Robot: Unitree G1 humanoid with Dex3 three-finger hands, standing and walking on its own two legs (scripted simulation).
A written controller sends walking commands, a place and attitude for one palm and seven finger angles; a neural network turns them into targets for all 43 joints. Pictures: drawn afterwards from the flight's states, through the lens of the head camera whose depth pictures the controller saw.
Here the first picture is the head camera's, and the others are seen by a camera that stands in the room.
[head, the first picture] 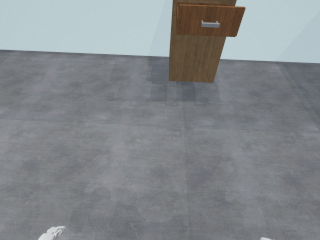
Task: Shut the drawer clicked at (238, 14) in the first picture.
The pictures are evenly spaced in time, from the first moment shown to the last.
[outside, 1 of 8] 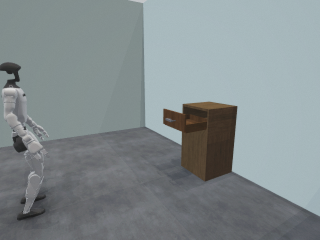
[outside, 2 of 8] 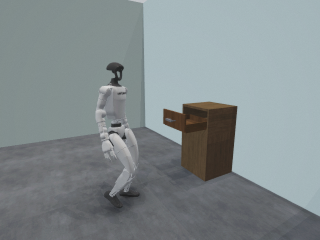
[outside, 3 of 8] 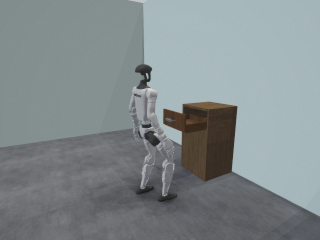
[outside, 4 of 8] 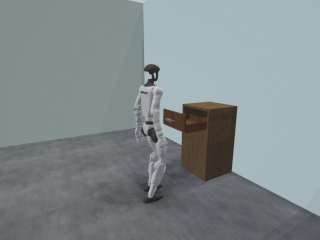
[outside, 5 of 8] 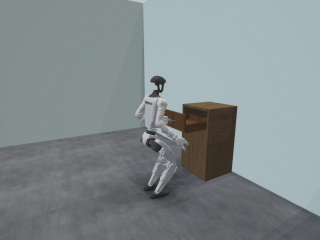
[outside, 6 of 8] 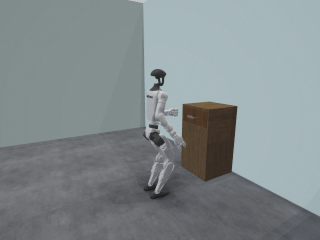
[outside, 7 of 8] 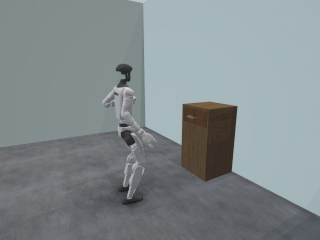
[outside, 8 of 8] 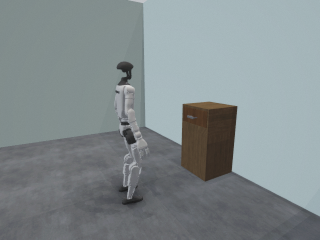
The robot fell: no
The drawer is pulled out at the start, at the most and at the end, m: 0.30 0.30 0.00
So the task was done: yes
